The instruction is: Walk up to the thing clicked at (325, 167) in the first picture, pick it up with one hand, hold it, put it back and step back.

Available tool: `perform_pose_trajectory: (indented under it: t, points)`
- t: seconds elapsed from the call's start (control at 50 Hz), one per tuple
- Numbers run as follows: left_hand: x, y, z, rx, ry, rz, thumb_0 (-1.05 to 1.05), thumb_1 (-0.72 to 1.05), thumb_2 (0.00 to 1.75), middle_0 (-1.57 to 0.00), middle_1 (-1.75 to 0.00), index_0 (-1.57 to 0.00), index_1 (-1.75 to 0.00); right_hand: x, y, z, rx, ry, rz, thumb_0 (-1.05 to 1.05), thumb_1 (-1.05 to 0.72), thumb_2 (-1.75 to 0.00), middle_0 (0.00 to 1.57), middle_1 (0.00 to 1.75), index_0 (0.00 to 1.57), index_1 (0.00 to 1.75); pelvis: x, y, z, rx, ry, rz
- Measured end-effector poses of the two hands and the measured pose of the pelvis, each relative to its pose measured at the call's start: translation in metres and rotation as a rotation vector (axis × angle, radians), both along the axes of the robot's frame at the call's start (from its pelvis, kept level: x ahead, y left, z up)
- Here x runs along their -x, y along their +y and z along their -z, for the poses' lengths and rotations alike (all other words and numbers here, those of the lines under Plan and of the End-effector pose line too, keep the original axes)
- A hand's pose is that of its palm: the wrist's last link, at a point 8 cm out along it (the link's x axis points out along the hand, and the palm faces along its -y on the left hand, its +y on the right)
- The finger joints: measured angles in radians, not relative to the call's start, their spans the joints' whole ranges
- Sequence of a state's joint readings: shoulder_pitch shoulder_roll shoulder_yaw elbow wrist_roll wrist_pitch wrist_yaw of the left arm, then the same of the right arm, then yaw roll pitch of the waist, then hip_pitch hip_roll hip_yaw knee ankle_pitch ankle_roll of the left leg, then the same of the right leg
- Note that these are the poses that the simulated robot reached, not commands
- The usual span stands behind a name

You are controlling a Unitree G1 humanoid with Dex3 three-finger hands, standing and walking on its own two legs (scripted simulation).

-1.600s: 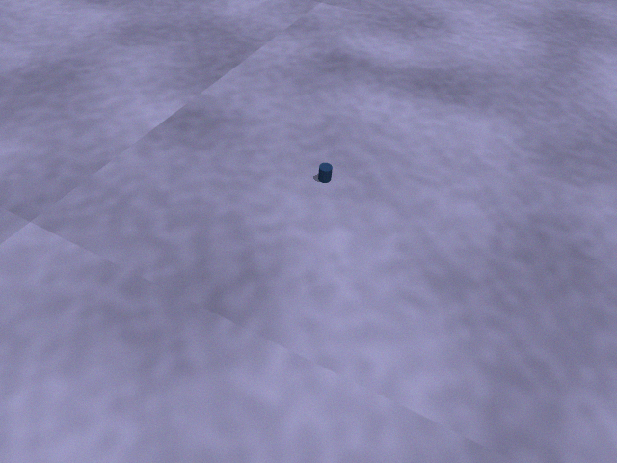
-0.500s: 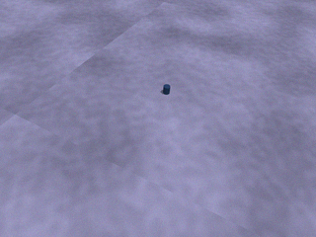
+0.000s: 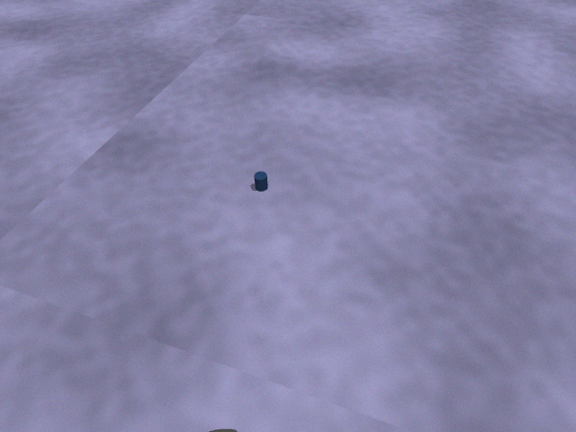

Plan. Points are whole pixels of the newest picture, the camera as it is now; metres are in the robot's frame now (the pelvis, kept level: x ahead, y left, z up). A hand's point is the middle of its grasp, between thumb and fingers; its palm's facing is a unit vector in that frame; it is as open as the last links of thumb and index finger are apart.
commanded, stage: walk up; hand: left
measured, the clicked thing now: (261, 181) +1.34 +0.17 -0.73
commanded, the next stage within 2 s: none
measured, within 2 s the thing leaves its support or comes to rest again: neither
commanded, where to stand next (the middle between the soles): +0.90 -0.03 m, yaw -6 degrees
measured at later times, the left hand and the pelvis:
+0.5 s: hand (143, 304) +0.36 +0.28 -0.13, palm faces -0.20 -0.91 -0.35, open 7.4 cm; pelvis +0.23 +0.02 +0.01, yaw -6 degrees
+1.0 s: hand (167, 241) +0.51 +0.27 -0.13, palm faces -0.12 -0.92 -0.38, open 7.4 cm; pelvis +0.45 -0.01 +0.00, yaw -6 degrees
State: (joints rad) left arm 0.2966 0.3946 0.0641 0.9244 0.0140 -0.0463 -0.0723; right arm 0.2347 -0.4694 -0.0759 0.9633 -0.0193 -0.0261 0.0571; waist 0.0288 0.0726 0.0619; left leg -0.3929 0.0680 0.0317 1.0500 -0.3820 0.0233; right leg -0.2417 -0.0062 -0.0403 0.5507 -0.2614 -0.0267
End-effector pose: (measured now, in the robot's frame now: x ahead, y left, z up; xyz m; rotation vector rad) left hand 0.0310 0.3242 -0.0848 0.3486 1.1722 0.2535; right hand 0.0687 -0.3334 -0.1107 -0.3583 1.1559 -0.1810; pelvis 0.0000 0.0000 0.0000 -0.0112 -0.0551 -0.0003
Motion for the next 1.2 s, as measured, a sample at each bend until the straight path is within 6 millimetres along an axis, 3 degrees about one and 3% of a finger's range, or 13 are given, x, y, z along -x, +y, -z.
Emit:
perform_pose_trajectory:
  t: [0.1,0.2,0.3,0.46,0.56,0.64,0.7,0.8,0.9,1.0,1.08,1.2]
  points:
    - [-0.031,-0.007,0.006,0.040,0.033,0.015,0.01,0.90,0.89,-0.20,-0.30,-0.21,-0.30,-0.049,0.011,-0.015,-0.020,-0.033,-0.025,0.01,-0.91,-0.90,0.20,0.30,0.20,0.29,-0.043,0.000,-0.006,0.009,0.013,0.025]
    - [-0.084,0.004,0.025,0.065,0.040,0.043,0.01,0.90,0.89,-0.20,-0.30,-0.21,-0.30,-0.099,0.023,-0.022,0.010,-0.050,-0.025,0.01,-0.90,-0.90,0.20,0.30,0.20,0.30,-0.095,0.011,0.001,0.023,0.021,0.035]
    - [-0.162,0.016,0.041,0.058,0.043,0.111,0.01,0.90,0.89,-0.20,-0.30,-0.21,-0.30,-0.133,0.031,-0.024,0.048,-0.117,0.039,0.01,-0.90,-0.90,0.20,0.30,0.21,0.30,-0.144,0.025,0.011,-0.010,0.016,0.064]
    - [-0.301,0.003,0.014,0.058,-0.057,0.230,0.01,0.90,0.89,-0.20,-0.30,-0.21,-0.30,-0.144,0.031,-0.031,0.035,-0.025,0.128,0.01,-0.90,-0.90,0.20,0.30,0.21,0.30,-0.214,0.019,-0.005,-0.028,0.020,0.097]
    - [-0.378,-0.017,0.000,0.033,-0.096,0.287,0.01,0.90,0.90,-0.20,-0.30,-0.21,-0.30,-0.159,0.015,-0.015,0.007,0.048,0.167,0.01,-0.90,-0.90,0.20,0.30,0.21,0.30,-0.261,0.005,-0.001,-0.036,0.022,0.111]
    - [-0.431,-0.036,0.001,-0.006,-0.154,0.292,0.01,0.90,0.90,-0.20,-0.30,-0.21,-0.30,-0.188,-0.004,0.012,-0.010,0.080,0.186,0.01,-0.90,-0.90,0.20,0.30,0.21,0.30,-0.302,-0.016,0.015,-0.019,0.010,0.109]
    - [-0.449,-0.047,-0.004,-0.005,-0.188,0.269,0.01,0.90,0.89,-0.20,-0.30,-0.21,-0.30,-0.225,-0.009,0.018,-0.028,0.084,0.174,0.01,-0.90,-0.90,0.20,0.30,0.20,0.30,-0.325,-0.024,0.013,-0.023,-0.002,0.114]
    - [-0.457,-0.052,-0.014,0.003,-0.141,0.229,0.01,0.90,0.89,-0.20,-0.30,-0.21,-0.30,-0.299,-0.012,0.007,-0.051,0.005,0.130,0.01,-0.91,-0.90,0.20,0.30,0.20,0.30,-0.364,-0.025,-0.001,-0.018,0.003,0.121]
    - [-0.463,-0.039,-0.009,0.005,-0.074,0.191,0.01,0.90,0.89,-0.20,-0.30,-0.21,-0.30,-0.361,-0.010,-0.006,-0.044,-0.020,0.086,0.01,-0.91,-0.90,0.20,0.30,0.20,0.30,-0.404,-0.021,-0.006,-0.004,0.018,0.117]
    - [-0.479,-0.012,0.010,0.013,-0.007,0.145,0.01,0.90,0.89,-0.20,-0.30,-0.21,-0.30,-0.425,-0.002,-0.015,-0.004,-0.033,0.049,0.01,-0.91,-0.90,0.20,0.30,0.20,0.30,-0.453,-0.008,0.001,0.014,0.026,0.108]
    - [-0.509,0.009,0.033,0.012,0.054,0.134,0.01,0.90,0.89,-0.20,-0.30,-0.21,-0.30,-0.471,0.007,-0.018,0.046,-0.095,0.053,0.01,-0.91,-0.90,0.20,0.30,0.20,0.30,-0.492,0.007,0.015,-0.010,0.017,0.114]
    - [-0.576,0.005,0.031,0.040,0.043,0.174,0.01,0.90,0.89,-0.20,-0.30,-0.21,-0.30,-0.497,0.021,-0.033,0.044,-0.092,0.097,0.01,-0.90,-0.90,0.20,0.30,0.20,0.30,-0.535,0.011,0.001,-0.012,0.011,0.117]
